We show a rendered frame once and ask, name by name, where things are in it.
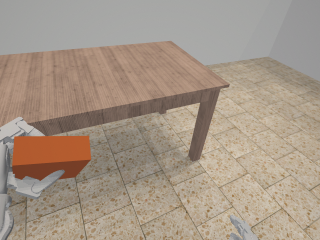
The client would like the table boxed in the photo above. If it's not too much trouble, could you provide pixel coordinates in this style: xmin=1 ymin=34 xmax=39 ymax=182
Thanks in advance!
xmin=0 ymin=41 xmax=230 ymax=162

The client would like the robot left hand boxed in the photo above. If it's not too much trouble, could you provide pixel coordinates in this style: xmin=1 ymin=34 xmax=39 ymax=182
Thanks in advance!
xmin=0 ymin=117 xmax=65 ymax=200

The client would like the sponge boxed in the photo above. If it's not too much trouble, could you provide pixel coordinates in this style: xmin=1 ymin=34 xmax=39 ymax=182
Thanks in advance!
xmin=12 ymin=136 xmax=91 ymax=181

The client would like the robot right hand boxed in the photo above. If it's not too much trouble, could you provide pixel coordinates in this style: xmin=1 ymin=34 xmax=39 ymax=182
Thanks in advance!
xmin=229 ymin=215 xmax=259 ymax=240

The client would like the robot left forearm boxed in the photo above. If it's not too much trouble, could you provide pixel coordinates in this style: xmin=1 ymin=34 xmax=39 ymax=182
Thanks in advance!
xmin=0 ymin=194 xmax=14 ymax=240

